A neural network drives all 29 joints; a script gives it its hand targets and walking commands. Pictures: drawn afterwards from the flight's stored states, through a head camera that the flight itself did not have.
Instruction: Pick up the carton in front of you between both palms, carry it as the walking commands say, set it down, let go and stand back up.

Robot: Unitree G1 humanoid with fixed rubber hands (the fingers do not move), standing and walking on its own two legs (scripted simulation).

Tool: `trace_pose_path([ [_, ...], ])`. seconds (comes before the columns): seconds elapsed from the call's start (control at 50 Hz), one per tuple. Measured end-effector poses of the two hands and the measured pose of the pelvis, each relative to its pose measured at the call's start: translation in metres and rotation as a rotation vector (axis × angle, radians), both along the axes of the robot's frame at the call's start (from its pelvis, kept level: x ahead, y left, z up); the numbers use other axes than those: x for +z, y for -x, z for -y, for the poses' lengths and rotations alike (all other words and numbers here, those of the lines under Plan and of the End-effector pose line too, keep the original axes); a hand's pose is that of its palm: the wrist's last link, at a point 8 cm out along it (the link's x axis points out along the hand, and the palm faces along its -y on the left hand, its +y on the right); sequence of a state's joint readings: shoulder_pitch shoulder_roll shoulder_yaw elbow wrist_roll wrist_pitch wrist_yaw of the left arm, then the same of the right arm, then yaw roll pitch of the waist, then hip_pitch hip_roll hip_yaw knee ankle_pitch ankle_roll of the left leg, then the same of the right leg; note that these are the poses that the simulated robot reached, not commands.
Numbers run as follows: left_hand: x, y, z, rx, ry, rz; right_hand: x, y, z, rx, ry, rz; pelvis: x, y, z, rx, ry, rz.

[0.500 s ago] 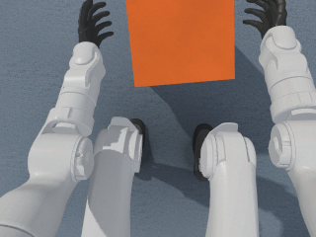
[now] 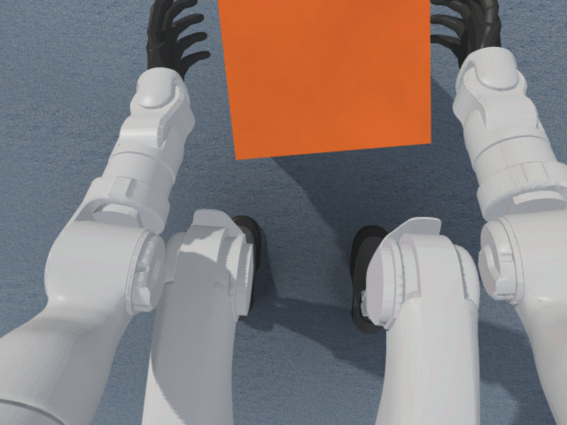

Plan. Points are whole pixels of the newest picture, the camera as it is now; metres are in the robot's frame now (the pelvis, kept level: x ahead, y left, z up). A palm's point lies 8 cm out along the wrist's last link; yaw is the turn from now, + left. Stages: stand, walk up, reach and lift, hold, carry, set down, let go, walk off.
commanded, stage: reach and lift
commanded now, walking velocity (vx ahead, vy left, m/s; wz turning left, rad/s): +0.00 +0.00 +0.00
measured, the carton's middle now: (321, 76) +0.49 -0.02 -0.25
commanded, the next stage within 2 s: none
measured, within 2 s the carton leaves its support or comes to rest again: leaves its support in 0.44 s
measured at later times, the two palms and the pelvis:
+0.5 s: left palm (190, 53) +0.50 +0.13 -0.16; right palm (457, 38) +0.52 -0.17 -0.17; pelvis +0.00 +0.00 -0.01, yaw -1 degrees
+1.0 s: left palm (86, 22) +0.47 +0.12 +0.04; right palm out of the picture +0.47 -0.18 +0.03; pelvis +0.00 +0.01 +0.10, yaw -3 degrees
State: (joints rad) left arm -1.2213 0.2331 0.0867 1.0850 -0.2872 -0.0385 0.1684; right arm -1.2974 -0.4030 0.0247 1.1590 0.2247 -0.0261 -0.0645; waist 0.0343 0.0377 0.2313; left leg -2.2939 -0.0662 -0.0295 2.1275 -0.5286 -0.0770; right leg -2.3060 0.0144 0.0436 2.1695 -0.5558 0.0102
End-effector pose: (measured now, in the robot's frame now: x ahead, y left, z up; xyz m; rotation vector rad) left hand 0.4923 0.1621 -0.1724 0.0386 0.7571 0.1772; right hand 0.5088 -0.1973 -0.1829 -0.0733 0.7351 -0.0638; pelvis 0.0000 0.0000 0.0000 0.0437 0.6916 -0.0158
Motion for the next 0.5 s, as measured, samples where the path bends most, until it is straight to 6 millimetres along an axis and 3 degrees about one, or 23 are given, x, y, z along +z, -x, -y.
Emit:
trace_pose_path([
  [0.18, 0.002, -0.007, 0.024, -0.048, 0.022, 0.01, -0.001, -0.003, -0.028, 0.028, -0.021, 0.006, 0.004, 0.006, -0.001, 0.005, 0.002, 0.001],
  [0.4, 0.003, -0.012, 0.031, 0.022, 0.025, -0.01, 0.004, -0.008, -0.028, 0.028, 0.002, -0.035, -0.003, 0.006, -0.002, 0.001, 0.004, 0.022],
  [0.5, 0.013, -0.012, 0.032, 0.027, 0.039, 0.012, 0.014, -0.007, -0.026, 0.018, -0.001, -0.015, -0.007, 0.004, -0.002, -0.005, 0.007, 0.031],
])
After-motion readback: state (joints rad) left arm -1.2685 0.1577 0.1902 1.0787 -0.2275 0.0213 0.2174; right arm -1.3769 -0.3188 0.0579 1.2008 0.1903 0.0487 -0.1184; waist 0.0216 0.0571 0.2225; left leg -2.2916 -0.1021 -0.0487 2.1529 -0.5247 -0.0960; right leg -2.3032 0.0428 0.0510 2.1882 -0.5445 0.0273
